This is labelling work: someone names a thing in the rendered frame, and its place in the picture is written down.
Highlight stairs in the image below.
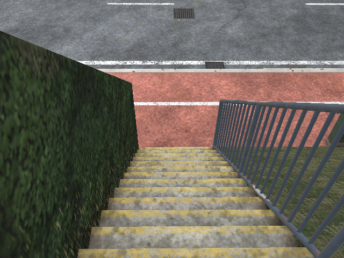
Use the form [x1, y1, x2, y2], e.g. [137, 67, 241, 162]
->
[77, 147, 315, 258]

